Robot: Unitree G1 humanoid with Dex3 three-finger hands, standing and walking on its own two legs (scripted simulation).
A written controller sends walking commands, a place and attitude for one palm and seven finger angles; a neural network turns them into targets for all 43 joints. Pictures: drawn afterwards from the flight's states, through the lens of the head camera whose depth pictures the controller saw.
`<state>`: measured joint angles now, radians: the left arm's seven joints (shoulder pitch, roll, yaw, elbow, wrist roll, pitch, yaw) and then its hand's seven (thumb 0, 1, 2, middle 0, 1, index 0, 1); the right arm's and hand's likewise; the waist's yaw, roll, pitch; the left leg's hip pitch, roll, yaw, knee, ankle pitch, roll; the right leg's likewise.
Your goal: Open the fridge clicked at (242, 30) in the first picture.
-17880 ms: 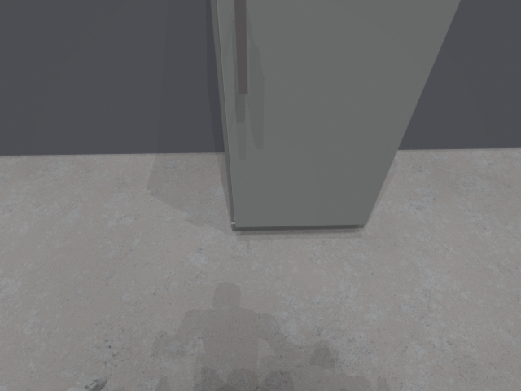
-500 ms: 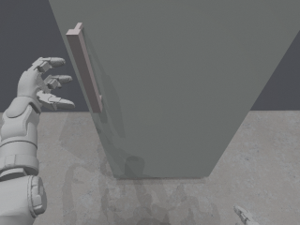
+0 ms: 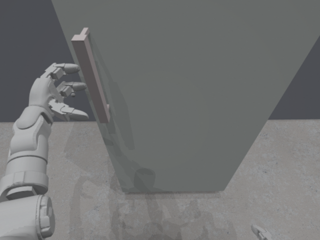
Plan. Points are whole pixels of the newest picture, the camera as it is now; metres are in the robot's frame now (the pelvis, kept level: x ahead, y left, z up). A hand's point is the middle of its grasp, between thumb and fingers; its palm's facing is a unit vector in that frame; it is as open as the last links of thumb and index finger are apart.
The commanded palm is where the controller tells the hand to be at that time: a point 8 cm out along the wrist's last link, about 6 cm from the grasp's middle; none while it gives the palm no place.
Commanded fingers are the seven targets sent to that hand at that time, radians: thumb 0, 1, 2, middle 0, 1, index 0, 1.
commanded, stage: feel for the door with the fingertips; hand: left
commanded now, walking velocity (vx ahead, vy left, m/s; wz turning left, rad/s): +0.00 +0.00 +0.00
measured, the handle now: (96, 81) +0.47 +0.18 +0.17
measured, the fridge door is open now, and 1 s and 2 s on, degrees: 0 0 0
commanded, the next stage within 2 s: slide the fingers in behind the handle in 0.72 s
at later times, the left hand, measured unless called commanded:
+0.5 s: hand (77, 91) +0.42 +0.22 +0.17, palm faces +0.06 -1.00 +0.01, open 14.0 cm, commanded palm +0.40 +0.27 +0.17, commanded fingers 0.00 -0.50 0.30 -0.30 -1.20 -0.30 -1.20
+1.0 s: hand (78, 89) +0.43 +0.22 +0.17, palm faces +0.06 -1.00 +0.00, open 13.7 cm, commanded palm +0.40 +0.26 +0.17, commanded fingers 0.00 -0.50 0.30 -0.30 -1.20 -0.30 -1.20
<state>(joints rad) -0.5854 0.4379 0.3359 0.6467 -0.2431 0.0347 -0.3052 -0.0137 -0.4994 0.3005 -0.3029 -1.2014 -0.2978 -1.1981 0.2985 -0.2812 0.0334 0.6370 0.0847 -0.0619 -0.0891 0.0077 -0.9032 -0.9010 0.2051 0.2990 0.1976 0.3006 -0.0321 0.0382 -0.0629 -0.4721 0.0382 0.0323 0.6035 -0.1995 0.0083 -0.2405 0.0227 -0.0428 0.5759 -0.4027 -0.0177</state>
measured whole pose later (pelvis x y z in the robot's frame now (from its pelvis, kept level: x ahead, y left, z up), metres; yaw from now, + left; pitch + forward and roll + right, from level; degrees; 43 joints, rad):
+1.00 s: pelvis +0.00 +0.00 +0.00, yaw +0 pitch +5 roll -1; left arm -0.73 0.45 0.31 0.84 -0.21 -0.02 -0.26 -0.01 -0.50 0.30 -0.34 -1.23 -0.34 -1.24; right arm 0.32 -0.28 0.03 0.66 0.08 -0.04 -0.08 0.01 -0.90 -0.90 0.21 0.30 0.20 0.30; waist -0.05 0.04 -0.05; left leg -0.50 0.04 0.02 0.62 -0.20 0.01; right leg -0.27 0.03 -0.05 0.60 -0.41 -0.02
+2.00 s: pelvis +0.00 -0.01 +0.00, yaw +0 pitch +2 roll +0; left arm -0.57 0.31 0.24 0.56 -0.21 0.09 -0.13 -0.01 -0.50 0.30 -0.30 -1.20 -0.29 -1.20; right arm 0.27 -0.27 0.03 0.65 0.08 -0.03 -0.08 0.01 -0.90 -0.90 0.20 0.30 0.20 0.30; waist -0.03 0.05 -0.05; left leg -0.41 0.04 0.03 0.57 -0.19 -0.01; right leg -0.19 0.02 -0.04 0.56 -0.41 -0.03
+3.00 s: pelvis +0.01 -0.01 +0.00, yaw +0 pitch +2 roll +0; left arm -0.52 0.29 0.22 0.47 -0.21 0.11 -0.10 -0.01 -0.25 0.41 -0.28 -1.22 -0.27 -1.21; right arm 0.27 -0.26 0.02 0.65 0.07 -0.02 -0.07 0.01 -0.90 -0.90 0.20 0.30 0.20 0.30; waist -0.02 0.05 -0.05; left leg -0.38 0.03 0.04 0.55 -0.19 0.00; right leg -0.16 0.02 -0.03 0.53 -0.40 -0.03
